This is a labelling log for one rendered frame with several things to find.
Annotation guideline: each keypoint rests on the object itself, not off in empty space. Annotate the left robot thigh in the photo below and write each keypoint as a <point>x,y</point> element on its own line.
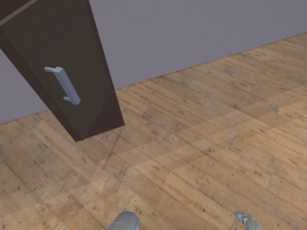
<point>126,220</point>

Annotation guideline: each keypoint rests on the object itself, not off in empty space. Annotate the robot right hand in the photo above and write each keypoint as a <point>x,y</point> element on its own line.
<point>248,221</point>

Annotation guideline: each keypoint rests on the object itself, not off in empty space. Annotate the cupboard door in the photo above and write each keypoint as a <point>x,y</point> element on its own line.
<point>58,33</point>

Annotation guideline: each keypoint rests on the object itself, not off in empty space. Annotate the handle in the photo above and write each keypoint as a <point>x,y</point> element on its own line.
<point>66,84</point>

